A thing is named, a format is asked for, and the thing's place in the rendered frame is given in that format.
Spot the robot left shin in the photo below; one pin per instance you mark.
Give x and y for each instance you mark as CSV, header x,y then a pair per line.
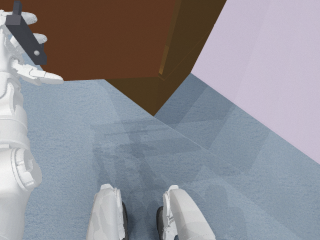
x,y
120,220

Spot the left robot upper arm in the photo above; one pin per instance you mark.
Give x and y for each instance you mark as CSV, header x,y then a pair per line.
x,y
19,175

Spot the left robot forearm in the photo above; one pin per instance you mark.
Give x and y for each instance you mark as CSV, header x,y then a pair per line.
x,y
13,118

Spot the handle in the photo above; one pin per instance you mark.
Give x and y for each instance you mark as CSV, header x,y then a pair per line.
x,y
24,36

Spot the cupboard door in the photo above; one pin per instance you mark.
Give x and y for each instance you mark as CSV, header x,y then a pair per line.
x,y
100,39

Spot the left robot foot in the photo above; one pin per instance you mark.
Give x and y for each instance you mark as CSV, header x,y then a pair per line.
x,y
125,222

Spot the robot left hand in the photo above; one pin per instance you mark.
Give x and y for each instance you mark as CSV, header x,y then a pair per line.
x,y
11,49

